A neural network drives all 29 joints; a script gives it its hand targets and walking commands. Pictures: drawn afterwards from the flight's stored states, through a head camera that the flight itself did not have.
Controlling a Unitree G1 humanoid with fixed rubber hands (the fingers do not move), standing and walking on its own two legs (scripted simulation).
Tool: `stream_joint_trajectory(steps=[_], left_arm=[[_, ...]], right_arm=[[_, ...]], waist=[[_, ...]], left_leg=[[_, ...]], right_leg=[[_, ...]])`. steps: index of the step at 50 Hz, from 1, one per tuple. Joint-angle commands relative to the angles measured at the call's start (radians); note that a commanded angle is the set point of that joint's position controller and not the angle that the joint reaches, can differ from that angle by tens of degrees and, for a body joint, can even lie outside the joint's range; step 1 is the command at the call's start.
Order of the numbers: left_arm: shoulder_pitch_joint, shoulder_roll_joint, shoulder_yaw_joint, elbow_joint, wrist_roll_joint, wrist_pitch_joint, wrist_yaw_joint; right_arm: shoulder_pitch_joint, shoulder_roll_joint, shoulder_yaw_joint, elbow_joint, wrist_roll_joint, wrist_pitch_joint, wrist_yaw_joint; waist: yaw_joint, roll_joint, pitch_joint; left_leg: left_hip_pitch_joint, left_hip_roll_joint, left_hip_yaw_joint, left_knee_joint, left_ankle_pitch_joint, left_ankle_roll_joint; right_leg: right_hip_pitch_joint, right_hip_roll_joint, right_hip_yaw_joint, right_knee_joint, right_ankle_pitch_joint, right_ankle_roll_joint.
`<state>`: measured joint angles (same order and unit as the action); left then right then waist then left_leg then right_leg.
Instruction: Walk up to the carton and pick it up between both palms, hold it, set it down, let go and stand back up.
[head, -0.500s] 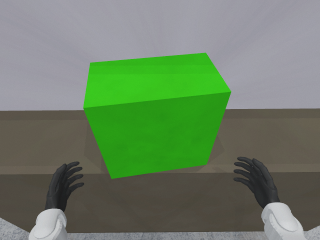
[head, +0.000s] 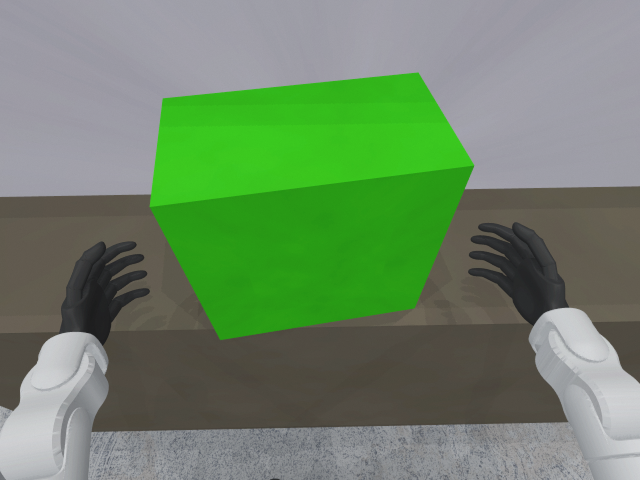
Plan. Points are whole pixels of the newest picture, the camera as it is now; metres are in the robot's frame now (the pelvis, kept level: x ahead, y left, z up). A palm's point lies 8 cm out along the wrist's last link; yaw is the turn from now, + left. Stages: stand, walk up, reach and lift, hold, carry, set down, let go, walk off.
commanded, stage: reach and lift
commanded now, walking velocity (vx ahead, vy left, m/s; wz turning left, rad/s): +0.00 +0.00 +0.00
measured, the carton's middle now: (308, 220) +0.41 +0.05 +0.07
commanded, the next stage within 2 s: none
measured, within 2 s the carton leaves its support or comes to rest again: neither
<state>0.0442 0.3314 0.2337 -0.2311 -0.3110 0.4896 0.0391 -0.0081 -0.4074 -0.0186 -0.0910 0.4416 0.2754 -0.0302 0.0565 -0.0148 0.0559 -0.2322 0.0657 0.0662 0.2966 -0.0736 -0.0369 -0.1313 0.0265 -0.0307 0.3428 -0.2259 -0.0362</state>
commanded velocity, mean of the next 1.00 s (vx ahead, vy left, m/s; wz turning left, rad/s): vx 0.00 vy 0.00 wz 0.00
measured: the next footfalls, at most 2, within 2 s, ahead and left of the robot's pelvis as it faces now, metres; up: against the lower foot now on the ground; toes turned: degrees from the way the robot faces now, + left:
none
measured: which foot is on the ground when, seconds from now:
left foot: down 0.00-1.00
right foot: down 0.00-1.00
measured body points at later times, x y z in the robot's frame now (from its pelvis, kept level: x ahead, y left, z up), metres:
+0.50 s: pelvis -0.01 +0.00 +0.00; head +0.02 +0.01 +0.45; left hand +0.32 +0.29 +0.15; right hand +0.37 -0.20 +0.15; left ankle +0.05 +0.14 -0.75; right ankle -0.03 -0.09 -0.75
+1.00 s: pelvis -0.03 +0.01 +0.00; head +0.01 +0.01 +0.44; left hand +0.35 +0.31 +0.20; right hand +0.42 -0.18 +0.20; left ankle +0.05 +0.14 -0.75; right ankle -0.03 -0.09 -0.75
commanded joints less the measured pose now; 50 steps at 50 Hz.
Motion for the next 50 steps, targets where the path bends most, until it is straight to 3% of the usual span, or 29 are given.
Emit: stream_joint_trajectory(steps=[1,12,23,35,50], left_arm=[[-0.257,0.213,0.116,-0.261,0.01,-0.01,0.001],[-0.45,0.236,0.159,-0.253,0.019,0.15,0.009],[-0.71,0.29,0.16,-0.157,0.022,0.255,0.029],[-0.994,0.375,0.122,0.0,-0.004,0.293,0.047],[-1.273,0.454,0.06,0.181,-0.038,0.304,0.057]], right_arm=[[-0.281,-0.244,-0.104,-0.213,0.025,-0.038,-0.005],[-0.508,-0.336,-0.098,-0.15,0.091,0.059,-0.009],[-0.779,-0.38,-0.087,-0.01,0.121,0.133,-0.003],[-1.072,-0.397,-0.083,0.166,0.12,0.174,0.007],[-1.352,-0.421,-0.076,0.372,0.112,0.191,0.028]], waist=[[-0.005,0.026,-0.417],[-0.014,0.01,-0.499],[-0.004,0.025,-0.565],[0.007,0.03,-0.676],[0.002,0.044,-0.797]], left_leg=[[0.342,-0.07,-0.028,0.058,0.314,0.01],[0.33,-0.068,-0.03,0.057,0.311,0.008],[0.271,-0.059,-0.026,0.048,0.215,0.018],[0.21,-0.047,-0.025,0.056,0.149,0.036],[0.197,-0.033,-0.041,0.084,0.181,0.043]], right_leg=[[-0.051,0.002,0.084,-0.071,0.337,0.024],[-0.022,0.008,0.079,-0.04,0.456,0.032],[-0.04,0.003,0.083,-0.026,0.385,0.029],[-0.041,-0.001,0.08,-0.012,0.294,0.029],[-0.042,0.002,0.055,0.0,0.299,0.033]])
